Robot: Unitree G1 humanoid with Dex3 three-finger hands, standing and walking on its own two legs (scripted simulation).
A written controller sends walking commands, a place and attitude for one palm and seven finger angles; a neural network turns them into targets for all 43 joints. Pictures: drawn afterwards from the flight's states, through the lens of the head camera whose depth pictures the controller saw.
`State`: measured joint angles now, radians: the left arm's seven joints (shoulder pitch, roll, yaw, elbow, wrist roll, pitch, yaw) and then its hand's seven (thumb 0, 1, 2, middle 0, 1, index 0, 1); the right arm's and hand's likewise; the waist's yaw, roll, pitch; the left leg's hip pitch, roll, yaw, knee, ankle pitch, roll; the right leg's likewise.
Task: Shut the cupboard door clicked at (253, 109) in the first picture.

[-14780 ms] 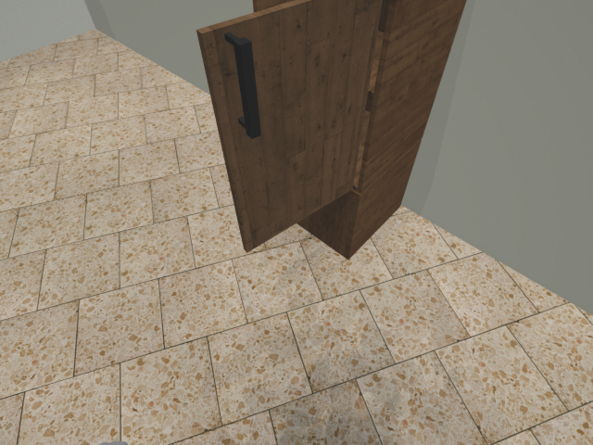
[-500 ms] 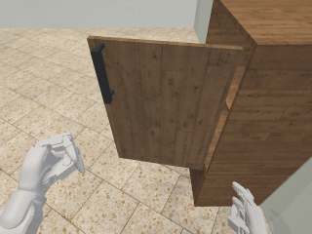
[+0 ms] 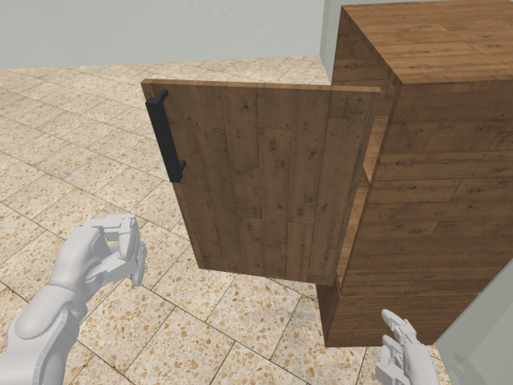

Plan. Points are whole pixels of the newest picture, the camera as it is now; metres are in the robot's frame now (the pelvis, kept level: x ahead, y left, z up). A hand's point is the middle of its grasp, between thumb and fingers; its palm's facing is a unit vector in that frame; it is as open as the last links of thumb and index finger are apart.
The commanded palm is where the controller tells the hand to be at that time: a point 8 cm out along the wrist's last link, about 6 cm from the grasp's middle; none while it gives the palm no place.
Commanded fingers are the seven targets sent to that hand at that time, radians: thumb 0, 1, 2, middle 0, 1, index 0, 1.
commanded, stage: raise the hand and make a fist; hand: left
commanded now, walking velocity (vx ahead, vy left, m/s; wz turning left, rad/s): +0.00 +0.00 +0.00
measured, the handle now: (170, 138) +0.49 +0.21 +0.15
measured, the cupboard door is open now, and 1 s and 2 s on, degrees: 80 80 80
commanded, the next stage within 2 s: bring the fist close to the handle in 0.18 s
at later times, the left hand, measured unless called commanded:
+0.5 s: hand (136, 229) +0.26 +0.19 +0.17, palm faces +0.01 -0.99 -0.11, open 3.1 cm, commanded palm +0.25 +0.23 +0.16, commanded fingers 0.00 0.90 0.90 -1.30 -1.50 -1.30 -1.50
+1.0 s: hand (155, 189) +0.35 +0.19 +0.16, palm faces -0.03 -1.00 -0.06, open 3.1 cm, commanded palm +0.33 +0.24 +0.16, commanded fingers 0.00 0.90 0.90 -1.30 -1.50 -1.30 -1.50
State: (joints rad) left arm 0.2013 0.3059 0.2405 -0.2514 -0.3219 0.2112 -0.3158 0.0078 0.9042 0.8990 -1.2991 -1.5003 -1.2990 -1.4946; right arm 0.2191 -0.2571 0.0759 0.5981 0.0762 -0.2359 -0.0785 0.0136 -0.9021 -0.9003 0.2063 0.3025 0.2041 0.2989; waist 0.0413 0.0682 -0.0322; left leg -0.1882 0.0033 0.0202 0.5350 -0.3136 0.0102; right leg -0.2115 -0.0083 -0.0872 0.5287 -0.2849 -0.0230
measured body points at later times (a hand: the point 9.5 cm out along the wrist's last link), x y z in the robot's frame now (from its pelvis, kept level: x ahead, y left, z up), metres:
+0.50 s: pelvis +0.00 -0.01 +0.00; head -0.02 -0.03 +0.45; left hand +0.26 +0.24 +0.17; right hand +0.18 -0.23 -0.07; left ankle -0.02 +0.11 -0.73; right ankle +0.00 -0.10 -0.73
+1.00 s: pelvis +0.01 +0.00 +0.00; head +0.01 -0.03 +0.45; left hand +0.35 +0.25 +0.16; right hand +0.19 -0.24 -0.08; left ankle -0.02 +0.11 -0.73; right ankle +0.00 -0.10 -0.73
